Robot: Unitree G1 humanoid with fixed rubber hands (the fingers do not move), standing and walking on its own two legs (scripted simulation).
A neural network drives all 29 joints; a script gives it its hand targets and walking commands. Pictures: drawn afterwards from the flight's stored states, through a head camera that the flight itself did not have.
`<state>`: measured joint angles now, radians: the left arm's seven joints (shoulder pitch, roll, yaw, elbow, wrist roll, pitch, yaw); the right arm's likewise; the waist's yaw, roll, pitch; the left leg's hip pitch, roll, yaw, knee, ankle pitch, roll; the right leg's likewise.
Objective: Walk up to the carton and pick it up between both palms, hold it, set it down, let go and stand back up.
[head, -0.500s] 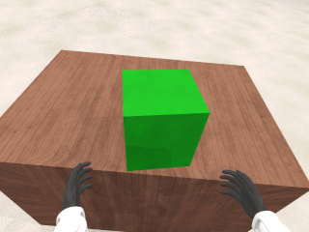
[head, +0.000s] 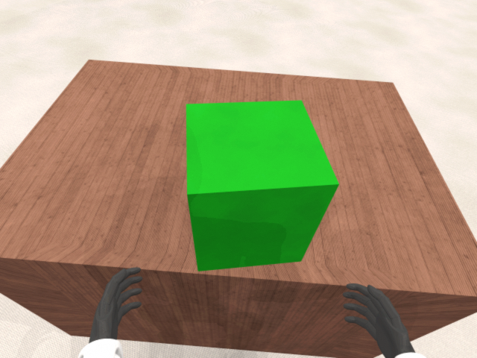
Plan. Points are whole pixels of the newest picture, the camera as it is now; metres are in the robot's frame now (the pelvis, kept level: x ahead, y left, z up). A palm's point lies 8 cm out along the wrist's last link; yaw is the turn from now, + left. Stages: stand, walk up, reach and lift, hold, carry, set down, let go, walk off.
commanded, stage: set down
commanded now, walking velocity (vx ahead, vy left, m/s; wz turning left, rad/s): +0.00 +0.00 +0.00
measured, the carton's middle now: (248, 188) +0.41 +0.03 +0.04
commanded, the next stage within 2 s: let go in 1.40 s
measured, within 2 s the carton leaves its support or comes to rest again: neither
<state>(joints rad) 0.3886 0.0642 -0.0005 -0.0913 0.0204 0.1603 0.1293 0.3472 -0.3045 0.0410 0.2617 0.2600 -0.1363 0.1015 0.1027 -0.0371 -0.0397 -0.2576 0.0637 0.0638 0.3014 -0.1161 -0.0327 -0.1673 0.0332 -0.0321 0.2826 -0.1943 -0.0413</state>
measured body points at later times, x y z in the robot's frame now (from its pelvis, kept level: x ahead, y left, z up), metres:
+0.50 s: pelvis +0.00 +0.00 +0.00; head +0.02 +0.03 +0.45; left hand +0.16 +0.23 -0.03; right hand +0.18 -0.20 -0.05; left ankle +0.02 +0.14 -0.75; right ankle -0.04 -0.09 -0.75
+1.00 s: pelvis +0.01 +0.00 +0.00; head +0.05 +0.02 +0.45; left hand +0.16 +0.24 -0.05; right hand +0.18 -0.21 -0.08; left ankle +0.02 +0.14 -0.75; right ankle -0.04 -0.09 -0.75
